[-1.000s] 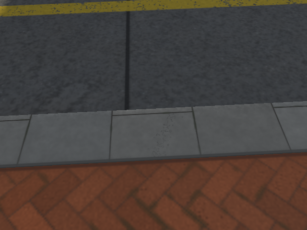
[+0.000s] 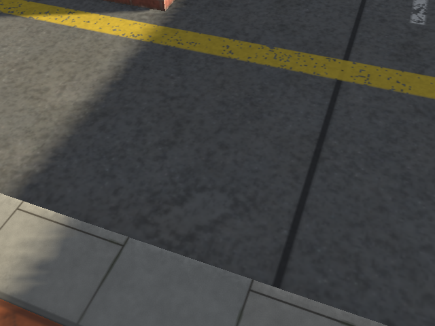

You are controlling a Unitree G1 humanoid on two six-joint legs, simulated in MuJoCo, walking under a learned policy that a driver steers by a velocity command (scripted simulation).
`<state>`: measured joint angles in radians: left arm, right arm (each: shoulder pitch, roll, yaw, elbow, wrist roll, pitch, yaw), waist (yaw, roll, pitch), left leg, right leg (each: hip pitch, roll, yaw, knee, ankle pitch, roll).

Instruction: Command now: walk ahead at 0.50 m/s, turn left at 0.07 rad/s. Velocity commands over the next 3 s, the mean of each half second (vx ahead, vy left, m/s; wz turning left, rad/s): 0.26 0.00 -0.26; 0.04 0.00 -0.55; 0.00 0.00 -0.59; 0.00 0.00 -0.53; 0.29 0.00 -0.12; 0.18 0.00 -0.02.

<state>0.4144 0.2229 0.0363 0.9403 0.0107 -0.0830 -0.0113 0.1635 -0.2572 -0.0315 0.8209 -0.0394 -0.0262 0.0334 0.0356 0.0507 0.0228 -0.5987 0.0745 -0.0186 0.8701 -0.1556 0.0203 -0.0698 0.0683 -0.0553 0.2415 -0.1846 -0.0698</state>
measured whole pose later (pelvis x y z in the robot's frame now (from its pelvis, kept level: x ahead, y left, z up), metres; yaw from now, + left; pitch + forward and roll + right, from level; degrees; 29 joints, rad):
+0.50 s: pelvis +0.15 +0.04 -0.01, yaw -11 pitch +0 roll +0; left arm 0.23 0.27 0.08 0.82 0.03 0.07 -0.01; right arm 0.23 -0.22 -0.03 0.82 -0.03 -0.03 -0.04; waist 0.01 -0.03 0.06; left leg -0.26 0.04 0.21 0.41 -0.15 0.07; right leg -0.54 -0.03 -0.03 1.01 -0.32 0.01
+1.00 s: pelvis +0.14 +0.01 -0.01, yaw -29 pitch +1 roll +1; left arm 0.23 0.27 0.07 0.69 0.01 0.05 0.00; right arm 0.19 -0.28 -0.06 0.73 -0.02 0.07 -0.02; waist 0.01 0.02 0.04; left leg -0.48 0.00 -0.03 0.93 -0.39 -0.05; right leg -0.29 0.09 0.09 0.45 -0.18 -0.08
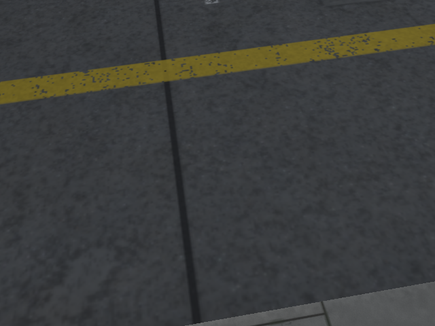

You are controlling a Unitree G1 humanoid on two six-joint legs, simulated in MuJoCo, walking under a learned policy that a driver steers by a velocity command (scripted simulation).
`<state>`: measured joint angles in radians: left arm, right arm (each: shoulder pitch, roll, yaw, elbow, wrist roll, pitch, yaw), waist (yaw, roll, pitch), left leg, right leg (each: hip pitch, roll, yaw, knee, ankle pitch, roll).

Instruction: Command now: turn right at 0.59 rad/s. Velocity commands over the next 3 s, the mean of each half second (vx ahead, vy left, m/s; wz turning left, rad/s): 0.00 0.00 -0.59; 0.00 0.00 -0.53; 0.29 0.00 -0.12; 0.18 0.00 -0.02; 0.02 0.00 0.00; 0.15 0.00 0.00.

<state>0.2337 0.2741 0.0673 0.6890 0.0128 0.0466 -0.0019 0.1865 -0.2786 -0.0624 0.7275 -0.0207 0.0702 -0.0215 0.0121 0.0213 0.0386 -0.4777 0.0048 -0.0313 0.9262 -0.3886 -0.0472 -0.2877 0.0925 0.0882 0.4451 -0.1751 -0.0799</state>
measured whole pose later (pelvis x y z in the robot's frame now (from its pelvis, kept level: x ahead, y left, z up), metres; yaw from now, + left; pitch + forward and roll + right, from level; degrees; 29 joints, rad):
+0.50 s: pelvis -0.03 +0.03 +0.00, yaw -18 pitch +0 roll -1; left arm 0.21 0.31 0.08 0.70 0.01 0.10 -0.05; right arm 0.19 -0.25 -0.04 0.66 -0.03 0.02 -0.03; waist 0.00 -0.03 0.06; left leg -0.22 0.05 0.13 0.46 -0.24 0.03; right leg -0.38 0.03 0.02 0.91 -0.46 0.05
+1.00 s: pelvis -0.05 +0.01 +0.00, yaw -33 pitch +1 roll +1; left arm 0.24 0.29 0.05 0.71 0.02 0.04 0.00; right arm 0.20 -0.30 -0.05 0.71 -0.01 0.07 -0.01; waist 0.01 0.01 0.05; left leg -0.41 0.00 -0.02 0.82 -0.40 -0.02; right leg -0.23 0.13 0.16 0.44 -0.21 -0.08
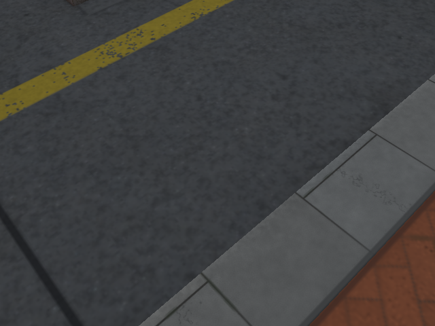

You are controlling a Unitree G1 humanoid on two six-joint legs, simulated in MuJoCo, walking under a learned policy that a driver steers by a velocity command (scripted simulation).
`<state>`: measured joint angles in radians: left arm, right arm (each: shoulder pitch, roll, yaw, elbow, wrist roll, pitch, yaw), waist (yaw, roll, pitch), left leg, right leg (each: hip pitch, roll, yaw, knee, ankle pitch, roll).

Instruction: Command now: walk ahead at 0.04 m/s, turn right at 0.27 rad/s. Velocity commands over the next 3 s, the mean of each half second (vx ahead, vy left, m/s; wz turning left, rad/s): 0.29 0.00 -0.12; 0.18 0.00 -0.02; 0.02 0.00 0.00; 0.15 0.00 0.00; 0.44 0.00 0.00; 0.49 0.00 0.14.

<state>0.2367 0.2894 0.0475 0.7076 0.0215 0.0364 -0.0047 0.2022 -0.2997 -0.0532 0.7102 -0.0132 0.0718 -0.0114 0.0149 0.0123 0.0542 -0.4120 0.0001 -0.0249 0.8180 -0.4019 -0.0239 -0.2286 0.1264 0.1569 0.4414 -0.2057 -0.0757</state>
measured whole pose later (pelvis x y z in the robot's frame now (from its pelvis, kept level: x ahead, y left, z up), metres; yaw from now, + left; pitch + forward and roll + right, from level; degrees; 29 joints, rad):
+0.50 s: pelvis +0.12 +0.00 +0.00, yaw -2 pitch +1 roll +1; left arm 0.11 0.27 0.03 0.77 0.03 -0.01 -0.05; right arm 0.46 -0.24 -0.03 0.90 -0.02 -0.06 0.01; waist -0.07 -0.03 0.02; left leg 0.06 -0.03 -0.01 0.23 -0.32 0.03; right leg -0.51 -0.03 -0.04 0.63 -0.19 -0.02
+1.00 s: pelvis +0.27 -0.05 +0.00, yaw -2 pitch -1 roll -1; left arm 0.30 0.19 -0.01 0.97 0.02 -0.04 0.02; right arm 0.21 -0.20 0.00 0.92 -0.02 0.02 -0.03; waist 0.01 0.03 0.04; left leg -0.31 0.02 0.01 0.56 -0.21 0.03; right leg -0.15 0.09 -0.08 0.40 -0.24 -0.09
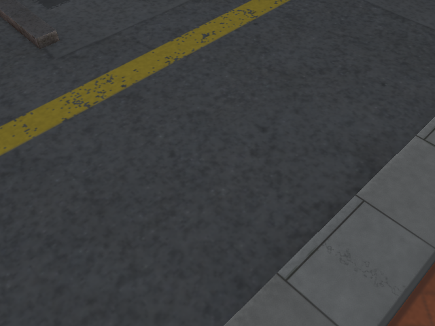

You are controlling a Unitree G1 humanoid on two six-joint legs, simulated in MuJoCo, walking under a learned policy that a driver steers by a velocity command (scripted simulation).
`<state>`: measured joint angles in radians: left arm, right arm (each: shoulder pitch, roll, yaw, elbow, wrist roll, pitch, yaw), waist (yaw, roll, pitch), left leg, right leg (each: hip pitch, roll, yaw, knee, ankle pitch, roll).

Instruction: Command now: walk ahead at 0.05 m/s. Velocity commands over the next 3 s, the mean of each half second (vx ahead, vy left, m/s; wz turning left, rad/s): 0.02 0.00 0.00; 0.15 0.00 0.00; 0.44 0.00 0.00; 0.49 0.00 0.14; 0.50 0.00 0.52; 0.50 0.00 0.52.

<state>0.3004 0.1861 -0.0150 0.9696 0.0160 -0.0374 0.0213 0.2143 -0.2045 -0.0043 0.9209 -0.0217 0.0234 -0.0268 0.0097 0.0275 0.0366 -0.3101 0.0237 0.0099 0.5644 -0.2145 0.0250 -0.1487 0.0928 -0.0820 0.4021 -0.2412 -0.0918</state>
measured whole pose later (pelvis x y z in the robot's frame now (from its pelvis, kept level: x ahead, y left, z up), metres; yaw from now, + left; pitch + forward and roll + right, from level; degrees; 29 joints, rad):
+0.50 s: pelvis +0.03 +0.01 +0.01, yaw +0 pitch -2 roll +0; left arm 0.29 0.16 -0.02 1.15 0.01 0.00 0.05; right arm 0.25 -0.16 0.02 1.11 -0.01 0.00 -0.04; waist -0.01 0.00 0.03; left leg -0.17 -0.02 0.03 0.40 -0.20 0.03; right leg -0.07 0.05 -0.05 0.36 -0.26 -0.06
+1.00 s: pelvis +0.08 +0.03 +0.00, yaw +0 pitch +0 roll -1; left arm 0.51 0.19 0.03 1.19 0.03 -0.05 0.03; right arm 0.21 -0.19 -0.02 1.03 -0.02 -0.03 0.02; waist 0.05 -0.03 -0.01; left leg -0.42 0.04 0.06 0.74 -0.35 0.05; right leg 0.00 0.04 -0.03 0.32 -0.33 -0.05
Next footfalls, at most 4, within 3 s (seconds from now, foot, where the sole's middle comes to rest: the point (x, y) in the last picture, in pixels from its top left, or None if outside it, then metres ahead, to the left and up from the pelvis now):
0.02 left None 0.08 0.11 -0.78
1.08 left None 0.22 0.15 -0.78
1.62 right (246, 320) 0.52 -0.05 -0.78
2.10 left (196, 256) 0.81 0.12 -0.91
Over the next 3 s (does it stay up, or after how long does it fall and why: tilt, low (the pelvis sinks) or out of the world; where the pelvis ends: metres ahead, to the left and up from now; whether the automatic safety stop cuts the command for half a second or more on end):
stays up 1.13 0.17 -0.14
